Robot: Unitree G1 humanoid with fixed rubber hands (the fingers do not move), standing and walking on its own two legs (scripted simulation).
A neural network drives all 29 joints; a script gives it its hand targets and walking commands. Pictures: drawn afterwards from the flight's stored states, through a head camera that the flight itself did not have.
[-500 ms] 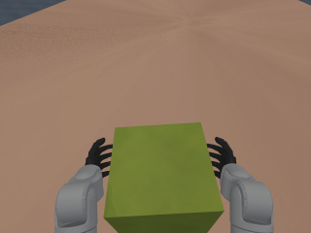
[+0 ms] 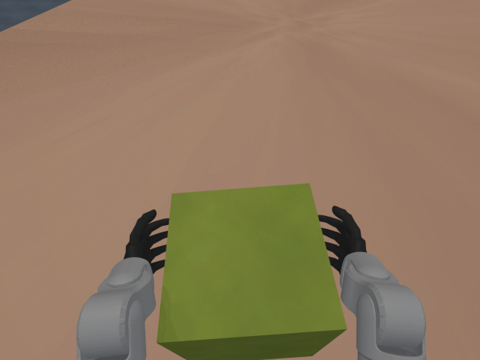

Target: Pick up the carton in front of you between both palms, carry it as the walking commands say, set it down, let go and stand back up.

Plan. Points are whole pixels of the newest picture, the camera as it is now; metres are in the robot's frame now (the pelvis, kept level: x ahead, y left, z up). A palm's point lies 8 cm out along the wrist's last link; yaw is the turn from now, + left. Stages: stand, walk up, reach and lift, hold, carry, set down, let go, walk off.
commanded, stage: carry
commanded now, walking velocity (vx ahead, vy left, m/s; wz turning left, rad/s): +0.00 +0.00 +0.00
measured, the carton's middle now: (247, 281) +0.25 -0.01 +0.03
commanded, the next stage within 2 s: none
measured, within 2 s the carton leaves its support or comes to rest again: neither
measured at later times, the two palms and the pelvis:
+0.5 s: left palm (162, 159) +0.48 +0.16 +0.10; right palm (310, 151) +0.48 -0.14 +0.12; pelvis +0.23 +0.01 +0.01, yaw -1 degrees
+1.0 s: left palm (171, 152) +0.50 +0.14 +0.10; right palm (314, 152) +0.49 -0.16 +0.11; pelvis +0.25 +0.01 +0.01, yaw -3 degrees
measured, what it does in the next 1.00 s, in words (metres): walks ahead: left foot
